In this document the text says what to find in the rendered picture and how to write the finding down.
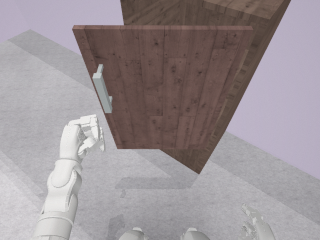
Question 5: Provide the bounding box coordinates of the left robot shin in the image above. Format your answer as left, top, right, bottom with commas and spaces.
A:
133, 227, 142, 232

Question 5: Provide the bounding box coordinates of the cupboard door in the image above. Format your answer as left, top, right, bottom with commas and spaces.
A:
72, 25, 253, 150

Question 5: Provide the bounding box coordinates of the left robot thigh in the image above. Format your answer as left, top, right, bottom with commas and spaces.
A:
119, 230, 148, 240

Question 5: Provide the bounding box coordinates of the right robot hand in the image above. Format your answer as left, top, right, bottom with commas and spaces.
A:
238, 203, 276, 240

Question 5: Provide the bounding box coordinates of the left robot hand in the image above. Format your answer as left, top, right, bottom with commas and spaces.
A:
59, 114, 106, 164

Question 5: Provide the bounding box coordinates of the left robot forearm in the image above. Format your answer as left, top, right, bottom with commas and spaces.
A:
28, 158, 83, 240

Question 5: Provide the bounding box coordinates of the handle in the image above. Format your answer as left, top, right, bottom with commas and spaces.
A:
92, 64, 113, 113

